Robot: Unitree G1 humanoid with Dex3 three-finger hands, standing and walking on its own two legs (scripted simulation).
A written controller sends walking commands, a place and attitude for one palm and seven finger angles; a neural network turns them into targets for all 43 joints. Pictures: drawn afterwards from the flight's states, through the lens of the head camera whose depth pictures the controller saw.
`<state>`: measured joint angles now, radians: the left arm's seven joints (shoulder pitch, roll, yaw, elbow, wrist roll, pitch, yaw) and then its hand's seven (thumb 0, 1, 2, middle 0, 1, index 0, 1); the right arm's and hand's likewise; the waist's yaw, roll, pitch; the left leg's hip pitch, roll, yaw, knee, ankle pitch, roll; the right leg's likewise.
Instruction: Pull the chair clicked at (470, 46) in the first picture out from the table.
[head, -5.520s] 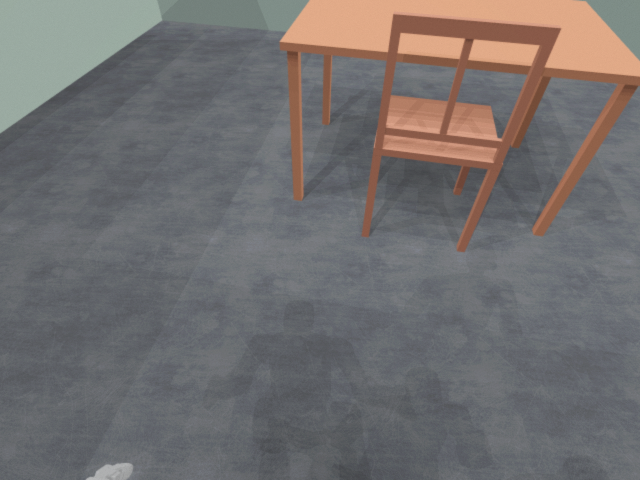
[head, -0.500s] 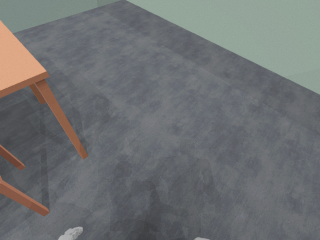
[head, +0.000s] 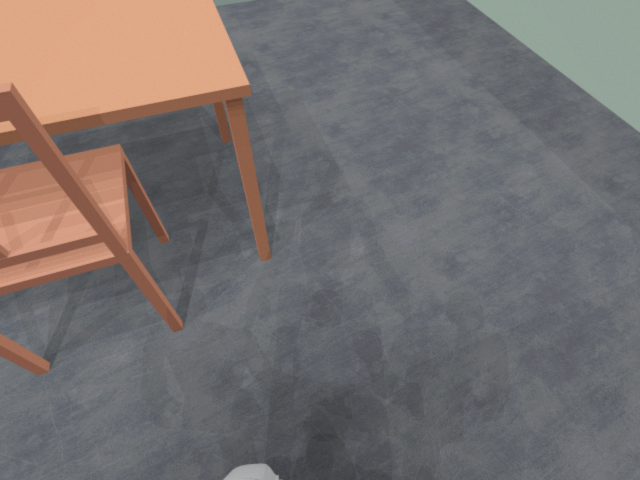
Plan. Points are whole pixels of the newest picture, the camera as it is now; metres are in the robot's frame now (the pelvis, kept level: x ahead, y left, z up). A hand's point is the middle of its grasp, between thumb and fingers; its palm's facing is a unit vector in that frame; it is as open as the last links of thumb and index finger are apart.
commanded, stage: turn to face it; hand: left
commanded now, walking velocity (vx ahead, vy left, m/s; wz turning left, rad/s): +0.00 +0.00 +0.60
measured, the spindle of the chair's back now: out of the picture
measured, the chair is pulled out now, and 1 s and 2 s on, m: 0.00 0.00 0.00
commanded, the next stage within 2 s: take the last steps up to it in 0.64 s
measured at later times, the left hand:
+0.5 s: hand out of the picture +0.08 +0.23 -0.14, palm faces +0.25 -0.93 -0.27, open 7.4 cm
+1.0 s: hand out of the picture -0.14 +0.16 -0.16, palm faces +0.52 -0.83 -0.22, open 7.4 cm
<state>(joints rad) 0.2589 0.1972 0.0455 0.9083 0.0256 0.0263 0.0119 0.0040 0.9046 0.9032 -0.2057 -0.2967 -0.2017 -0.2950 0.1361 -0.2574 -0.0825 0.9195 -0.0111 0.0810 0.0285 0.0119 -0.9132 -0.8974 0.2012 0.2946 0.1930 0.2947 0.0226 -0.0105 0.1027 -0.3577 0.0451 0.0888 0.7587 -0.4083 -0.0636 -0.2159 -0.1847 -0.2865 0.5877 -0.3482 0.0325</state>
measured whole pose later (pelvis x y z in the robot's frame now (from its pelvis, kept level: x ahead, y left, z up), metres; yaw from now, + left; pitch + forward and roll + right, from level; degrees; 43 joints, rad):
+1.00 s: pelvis -0.02 +0.00 +0.01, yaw +26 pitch +0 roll +1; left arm 0.37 0.19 0.05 1.03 0.03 -0.01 0.01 0.00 0.90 0.90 -0.20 -0.30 -0.20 -0.29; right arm 0.19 -0.23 -0.06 1.00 -0.02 0.05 0.03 0.01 -0.91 -0.90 0.20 0.29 0.19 0.29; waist 0.07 -0.01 0.03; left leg -0.30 0.04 0.06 0.73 -0.42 -0.03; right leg -0.17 -0.12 -0.21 0.45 -0.26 0.01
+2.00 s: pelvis +0.23 +0.17 +0.01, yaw +25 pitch +0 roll -2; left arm 0.30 0.16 0.05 1.10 0.02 -0.04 0.01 -0.01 0.93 0.90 -0.20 -0.30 -0.20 -0.29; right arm 0.21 -0.18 -0.06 1.03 -0.02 -0.03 -0.01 0.01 -0.94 -0.90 0.20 0.29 0.19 0.29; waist 0.01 0.02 0.03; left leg -0.42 0.10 0.07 0.69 -0.26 -0.02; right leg -0.16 0.01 -0.16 0.43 -0.26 -0.04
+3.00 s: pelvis +0.21 +0.13 +0.01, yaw +24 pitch +0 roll +0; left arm 0.32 0.16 0.05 1.07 0.02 0.03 0.02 0.00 0.91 0.90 -0.20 -0.30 -0.20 -0.29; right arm 0.27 -0.21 -0.05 1.03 -0.01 0.03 -0.01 0.01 -0.91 -0.90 0.20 0.29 0.19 0.29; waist 0.05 0.02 0.01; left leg -0.19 0.03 0.03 0.47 -0.29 -0.02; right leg -0.29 -0.08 -0.08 0.46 -0.17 0.02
